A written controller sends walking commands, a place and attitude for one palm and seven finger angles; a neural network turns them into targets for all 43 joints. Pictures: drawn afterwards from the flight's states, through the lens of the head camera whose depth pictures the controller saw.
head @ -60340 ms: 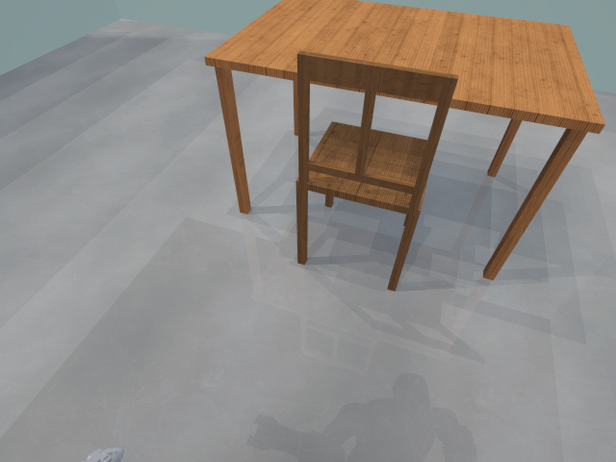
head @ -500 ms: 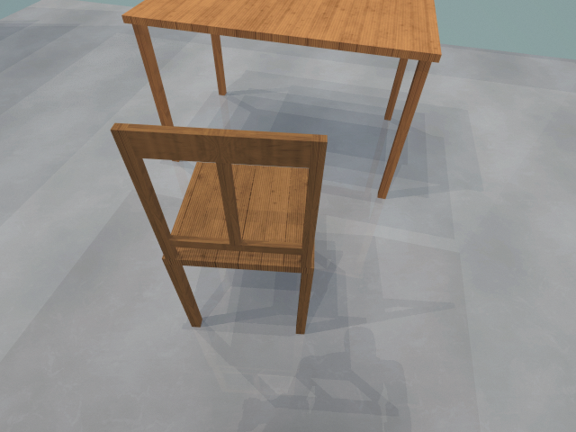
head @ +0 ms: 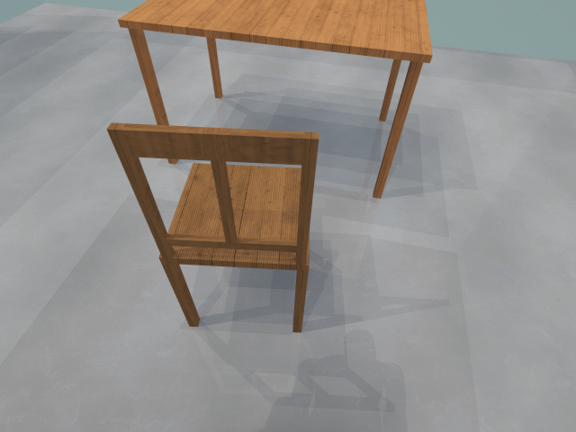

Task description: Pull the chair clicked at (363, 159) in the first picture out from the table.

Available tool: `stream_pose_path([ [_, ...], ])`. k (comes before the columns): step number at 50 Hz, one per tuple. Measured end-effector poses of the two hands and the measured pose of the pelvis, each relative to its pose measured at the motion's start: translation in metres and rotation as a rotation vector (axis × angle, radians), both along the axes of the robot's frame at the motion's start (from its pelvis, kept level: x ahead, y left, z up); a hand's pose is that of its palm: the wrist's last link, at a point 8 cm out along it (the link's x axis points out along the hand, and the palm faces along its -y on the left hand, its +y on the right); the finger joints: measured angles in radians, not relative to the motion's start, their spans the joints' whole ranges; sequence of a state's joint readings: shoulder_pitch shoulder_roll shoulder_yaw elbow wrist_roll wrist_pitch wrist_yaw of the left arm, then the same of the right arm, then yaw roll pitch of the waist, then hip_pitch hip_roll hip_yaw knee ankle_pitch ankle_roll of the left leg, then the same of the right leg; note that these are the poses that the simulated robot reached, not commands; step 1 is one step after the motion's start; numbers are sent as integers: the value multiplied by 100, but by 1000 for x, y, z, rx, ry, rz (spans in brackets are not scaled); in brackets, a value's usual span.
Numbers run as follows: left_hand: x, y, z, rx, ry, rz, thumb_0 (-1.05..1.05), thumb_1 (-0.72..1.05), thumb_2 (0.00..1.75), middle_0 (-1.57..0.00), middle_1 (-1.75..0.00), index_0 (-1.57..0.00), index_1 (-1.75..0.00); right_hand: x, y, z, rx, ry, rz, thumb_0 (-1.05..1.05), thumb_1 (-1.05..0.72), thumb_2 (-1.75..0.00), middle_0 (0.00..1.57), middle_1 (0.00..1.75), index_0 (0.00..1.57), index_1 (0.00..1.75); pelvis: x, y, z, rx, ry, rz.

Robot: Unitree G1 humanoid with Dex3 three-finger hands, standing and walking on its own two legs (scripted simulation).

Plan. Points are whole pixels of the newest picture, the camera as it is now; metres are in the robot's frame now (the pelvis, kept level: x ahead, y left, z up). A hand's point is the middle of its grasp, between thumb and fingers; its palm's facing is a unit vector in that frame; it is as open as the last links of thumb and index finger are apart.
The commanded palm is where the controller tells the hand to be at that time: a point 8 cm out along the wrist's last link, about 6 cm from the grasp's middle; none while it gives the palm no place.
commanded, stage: let the arm hang, fingers relaxed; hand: left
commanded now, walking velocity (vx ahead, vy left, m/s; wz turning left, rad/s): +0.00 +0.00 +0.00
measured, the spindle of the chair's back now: (225, 203) +0.60 +0.18 -0.11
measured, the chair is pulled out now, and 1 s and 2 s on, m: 0.63 0.63 0.63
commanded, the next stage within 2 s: look to check the result in 0.10 s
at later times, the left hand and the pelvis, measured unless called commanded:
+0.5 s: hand out of the picture -0.01 +0.14 -0.18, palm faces +0.05 -0.99 -0.16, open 7.4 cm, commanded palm none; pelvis +0.01 -0.01 +0.00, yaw +0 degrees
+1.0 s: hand out of the picture +0.00 +0.14 -0.18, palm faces +0.05 -0.99 -0.15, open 7.4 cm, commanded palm none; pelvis +0.02 -0.01 +0.00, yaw +1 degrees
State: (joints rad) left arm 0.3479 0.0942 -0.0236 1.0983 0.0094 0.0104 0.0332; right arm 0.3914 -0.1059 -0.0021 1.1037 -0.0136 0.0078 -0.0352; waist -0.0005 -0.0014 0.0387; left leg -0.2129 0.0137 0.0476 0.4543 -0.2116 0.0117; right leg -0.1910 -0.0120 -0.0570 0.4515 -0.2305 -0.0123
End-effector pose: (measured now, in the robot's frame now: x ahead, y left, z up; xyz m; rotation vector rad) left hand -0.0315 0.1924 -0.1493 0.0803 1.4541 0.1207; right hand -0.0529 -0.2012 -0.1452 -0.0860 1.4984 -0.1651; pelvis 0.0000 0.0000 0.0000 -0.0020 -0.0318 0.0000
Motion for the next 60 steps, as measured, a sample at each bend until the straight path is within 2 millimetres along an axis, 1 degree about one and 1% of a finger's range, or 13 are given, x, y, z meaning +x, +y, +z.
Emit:
stream_pose_path([
  [6, 5, -5, -1, -4, -11, 4, 0, 91, 90, -20, -30, -20, -29, 5, 5, -2, 12, -15, -5, 0, -90, -90, 20, 30, 20, 30, 1, -1, 0, 0, 1, 1],
  [15, 12, 1, 1, 24, -21, 9, 0, 91, 90, -19, -30, -20, -29, 17, 8, -4, 29, -32, -2, 0, -90, -90, 20, 30, 20, 30, 5, -4, 0, 1, 8, 5],
  [22, 15, 3, 2, 32, -15, 11, 0, 91, 90, -19, -30, -20, -29, 25, 4, -4, 21, -31, 3, 0, -90, -90, 20, 30, 20, 30, 9, -6, 0, 2, 11, 6],
  [39, 25, -3, 1, 22, -20, 12, 1, 92, 90, -19, -30, -20, -29, 40, -8, -1, -3, -40, 16, 0, -91, -90, 20, 30, 20, 30, 17, -9, 1, 2, 5, 11],
  [46, 26, -2, 2, 25, -23, 13, 0, 92, 90, -19, -30, -20, -29, 43, -8, -2, 1, -40, 21, 0, -91, -90, 20, 30, 20, 30, 18, -10, 1, 1, 3, 14],
  [60, 26, -2, 3, 29, -20, 17, 0, 91, 90, -19, -30, -20, -29, 40, -9, -2, 2, -27, 21, 0, -90, -90, 20, 30, 20, 30, 19, -11, 1, 2, 3, 16],
])
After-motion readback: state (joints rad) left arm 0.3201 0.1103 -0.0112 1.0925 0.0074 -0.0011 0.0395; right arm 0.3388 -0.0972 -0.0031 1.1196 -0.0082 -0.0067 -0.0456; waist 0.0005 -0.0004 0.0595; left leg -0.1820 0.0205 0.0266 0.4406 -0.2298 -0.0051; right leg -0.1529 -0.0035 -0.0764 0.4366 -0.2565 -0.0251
